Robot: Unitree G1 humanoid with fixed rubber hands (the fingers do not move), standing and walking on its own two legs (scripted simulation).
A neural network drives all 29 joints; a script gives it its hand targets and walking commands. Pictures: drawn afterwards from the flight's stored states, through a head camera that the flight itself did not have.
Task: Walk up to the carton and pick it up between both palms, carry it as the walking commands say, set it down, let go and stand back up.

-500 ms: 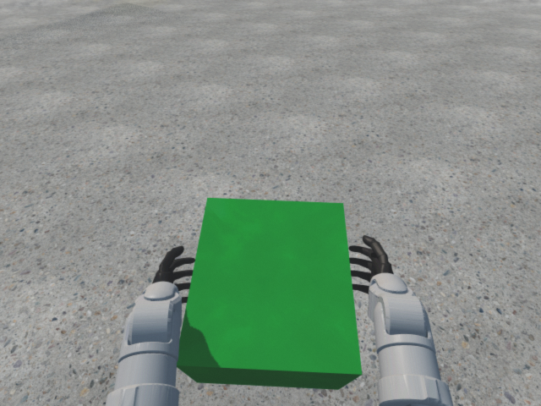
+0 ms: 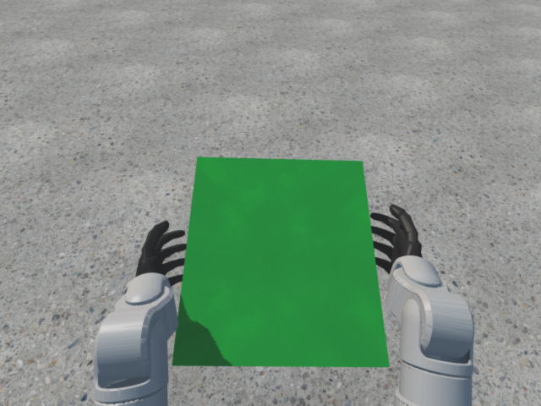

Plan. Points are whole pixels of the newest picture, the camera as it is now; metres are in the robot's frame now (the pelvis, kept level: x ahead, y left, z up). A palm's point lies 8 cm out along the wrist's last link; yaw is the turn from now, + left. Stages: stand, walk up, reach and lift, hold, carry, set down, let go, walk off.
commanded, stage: carry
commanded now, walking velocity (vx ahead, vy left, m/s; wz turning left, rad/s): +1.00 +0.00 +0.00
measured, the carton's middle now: (277, 264) +0.31 -0.02 +0.04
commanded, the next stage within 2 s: none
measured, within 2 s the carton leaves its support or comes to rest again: neither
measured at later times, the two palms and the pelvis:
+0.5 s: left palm (180, 128) +0.61 +0.16 +0.08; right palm (335, 124) +0.62 -0.16 +0.09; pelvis +0.38 +0.01 -0.02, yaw -3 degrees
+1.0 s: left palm (191, 43) +1.03 +0.18 +0.09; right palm (301, 41) +1.03 -0.14 +0.10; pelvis +0.79 +0.03 -0.02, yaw -2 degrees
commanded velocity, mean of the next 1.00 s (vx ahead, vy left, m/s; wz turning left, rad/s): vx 1.00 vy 0.00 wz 0.00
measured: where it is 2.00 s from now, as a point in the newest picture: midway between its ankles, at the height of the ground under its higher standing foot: (246, 155)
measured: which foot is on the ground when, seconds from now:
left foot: down 0.00-0.12, up 0.14-0.48, down 0.50-1.00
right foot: up 0.00-0.04, down 0.06-0.54, up 0.56-1.00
